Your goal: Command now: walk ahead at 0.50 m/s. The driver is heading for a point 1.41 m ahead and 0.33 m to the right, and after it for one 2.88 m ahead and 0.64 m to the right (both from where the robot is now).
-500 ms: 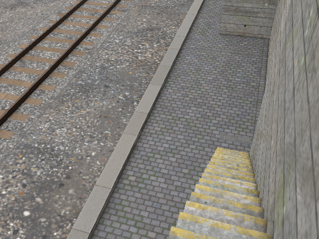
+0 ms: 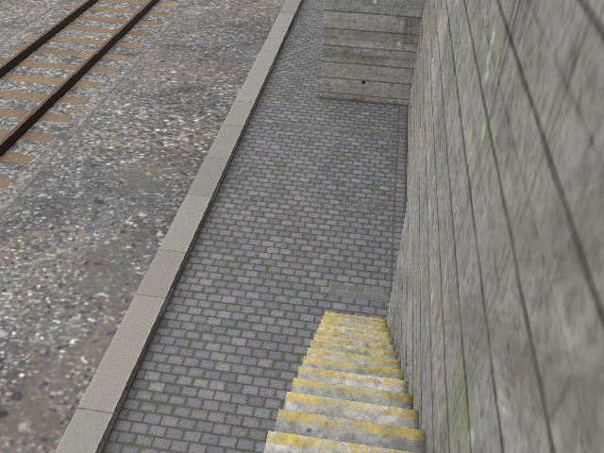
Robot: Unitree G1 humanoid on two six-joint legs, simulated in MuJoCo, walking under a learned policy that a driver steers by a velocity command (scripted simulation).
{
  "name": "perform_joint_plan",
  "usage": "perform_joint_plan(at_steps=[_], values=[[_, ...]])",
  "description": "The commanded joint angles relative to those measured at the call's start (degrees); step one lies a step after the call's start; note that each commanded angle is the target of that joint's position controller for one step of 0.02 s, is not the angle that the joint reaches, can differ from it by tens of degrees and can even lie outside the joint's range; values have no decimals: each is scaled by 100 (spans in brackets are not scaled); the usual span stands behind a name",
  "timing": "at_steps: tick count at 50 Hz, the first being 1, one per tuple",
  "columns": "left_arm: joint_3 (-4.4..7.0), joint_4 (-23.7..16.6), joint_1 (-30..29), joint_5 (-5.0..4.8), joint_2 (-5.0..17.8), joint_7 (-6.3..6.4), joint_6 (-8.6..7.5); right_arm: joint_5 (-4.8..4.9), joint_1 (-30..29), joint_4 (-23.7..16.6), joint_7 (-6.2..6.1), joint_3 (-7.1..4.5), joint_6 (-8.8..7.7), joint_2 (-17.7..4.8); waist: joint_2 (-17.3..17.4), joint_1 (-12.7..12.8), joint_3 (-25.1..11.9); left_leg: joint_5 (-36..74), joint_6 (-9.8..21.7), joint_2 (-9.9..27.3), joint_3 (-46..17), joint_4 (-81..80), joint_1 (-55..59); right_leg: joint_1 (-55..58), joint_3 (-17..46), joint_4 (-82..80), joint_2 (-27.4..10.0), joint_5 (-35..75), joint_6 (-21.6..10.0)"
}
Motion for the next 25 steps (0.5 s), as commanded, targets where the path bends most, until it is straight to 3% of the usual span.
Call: perform_joint_plan(at_steps=[1,2,3,4,5,6,7,8,9,10,11,12,13,14,15,16,17,18,19,20,21,22,23,24,25], values=[[85,-203,-295,-129,474,-111,27,-160,-602,-506,8,-160,-14,-982,1199,216,1244,751,1060,965,-1300,-1857,-1490,1142,-81,-773,-364,124,-142],[136,-106,-118,-140,605,-132,74,-194,-580,-495,20,-193,47,-1005,1091,225,1292,1170,1095,1034,-1327,-1524,-1181,1227,-38,-996,-488,-30,-226],[114,-71,-82,-236,662,-135,17,-275,-97,-440,-25,-195,132,-818,790,-81,1535,1596,1102,830,-1214,-1195,-441,994,-131,-2325,-684,-328,-247],[76,5,308,-153,547,-99,8,-305,24,-364,-32,-260,166,-993,893,-119,1402,2316,1013,835,-1147,-873,-583,1748,-323,-2332,-628,-151,-324],[110,207,731,-147,683,-13,15,-393,190,-355,-102,-280,265,-1040,753,-41,1544,2703,1048,776,-1346,-494,-86,1769,75,-3479,-1047,-659,-457],[235,525,1504,1,953,63,-13,-419,140,-194,-163,-301,334,-1041,419,220,1271,2259,925,439,-834,1017,-307,2701,-523,-3826,-725,-376,-311],[274,802,2535,174,1090,74,-3,-351,60,-136,-123,-284,329,-945,-67,715,328,1745,894,40,-681,2581,-405,3808,-997,-3180,-523,-816,-254],[99,907,3237,200,1234,28,-20,-198,315,141,-4,-321,350,-493,-1268,959,-233,-1524,717,-706,-580,5045,-2277,5307,-568,-1097,-846,182,-317],[-28,1125,3392,-92,1116,-59,106,-164,227,-112,-16,-251,329,-200,-1818,817,131,-2113,657,-814,-398,6506,-4362,5561,-593,497,-760,859,322],[-7,1245,3730,-441,1213,-57,176,-138,80,-351,-120,-199,243,-222,-2600,933,130,-1793,466,-696,-269,6649,-4883,5074,550,-332,-1240,592,501],[103,1251,3576,-550,1705,36,130,-188,-488,-739,-117,-81,229,-110,-2825,902,177,-1395,349,-796,-386,6164,-5449,4451,2851,-2142,-2059,-3094,-442],[-2,955,3041,-294,1392,45,120,-325,-1286,-627,-81,-155,259,-512,-963,988,972,272,478,-454,-987,5465,-5379,3402,2599,-2712,-1865,-5188,-388],[97,694,2540,1368,1691,-812,-331,67,-1076,-1462,344,-52,-304,-534,-861,265,606,1633,453,316,-711,6885,-5439,2292,2842,-2620,-2036,-5751,-941],[164,680,2125,1359,1484,-921,-581,72,-1032,-1289,393,-4,-519,-501,-465,59,1031,2028,609,396,-777,6924,-5803,1866,2563,-2472,-1662,-6009,-961],[-201,652,1655,1154,31,-803,-772,-293,-481,-1070,338,136,-412,-171,198,-178,930,4223,732,658,-1186,4885,-5902,1224,1447,-1558,-850,-5201,-727],[-262,603,1693,1068,-209,-672,-893,-435,-254,-973,468,139,-384,-238,116,-292,1003,4548,696,668,-807,4429,-5223,548,864,-1543,-493,-4338,-538],[-417,624,1345,-602,151,36,-581,-303,-1109,-576,144,63,2,-82,157,-180,747,3928,136,59,-1126,2808,-3720,834,844,-1119,-1046,-2402,-454],[-370,254,1586,833,190,-262,-902,75,-505,-1020,604,-19,-242,-686,38,-33,626,5369,349,389,-106,2274,-2781,-1162,-751,-1425,7,-2494,-377],[-191,238,1603,954,907,-283,-993,-87,-734,-788,783,-136,-359,-821,-428,-103,821,5465,137,312,68,2449,-2451,-1625,-377,-1409,-210,-2519,-602],[-145,516,2200,1042,1153,-314,-934,-146,-1213,-1040,782,-34,-365,-691,-302,77,403,4737,-77,247,73,3363,-2964,-1233,513,-1529,-523,-2798,-708],[-108,787,2867,921,1119,-344,-848,-298,-1250,-1064,706,17,-366,-588,-325,246,321,3937,-25,250,-262,3098,-4416,437,957,-905,-776,-2181,-553],[-332,1235,3671,962,259,-259,-768,-333,-1511,-1108,520,117,-359,-476,67,498,389,4250,3,661,-1157,1808,-5932,2316,1231,-367,-897,-1930,-351],[-443,1354,4300,833,-313,-92,-760,-284,-2111,-1270,409,180,-289,-406,257,897,186,4756,-15,696,-1231,470,-6765,3683,1283,118,-786,-2287,-250],[-445,1524,4676,787,-334,-24,-737,-272,-2275,-1292,381,229,-240,-290,25,973,285,4699,-3,670,-1018,310,-7098,4051,1472,293,-739,-2008,-290],[-387,1508,4642,771,-197,-42,-704,-260,-2282,-1324,391,244,-220,-233,-85,885,405,4393,12,610,-905,431,-7130,3897,1599,254,-719,-1721,-323]])
Keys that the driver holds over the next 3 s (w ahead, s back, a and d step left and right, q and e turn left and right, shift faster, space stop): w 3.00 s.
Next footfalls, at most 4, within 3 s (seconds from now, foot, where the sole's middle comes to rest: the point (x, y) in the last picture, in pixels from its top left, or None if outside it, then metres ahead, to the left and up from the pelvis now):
0.14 right None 0.16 -0.19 -0.91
0.72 left None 0.41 -0.08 -1.11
1.12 right None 0.60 -0.32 -1.32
1.54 left None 0.83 -0.03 -1.35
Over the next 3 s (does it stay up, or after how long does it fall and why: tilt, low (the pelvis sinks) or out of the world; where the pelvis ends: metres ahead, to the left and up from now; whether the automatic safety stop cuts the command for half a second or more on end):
stays up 1.22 -0.32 -1.11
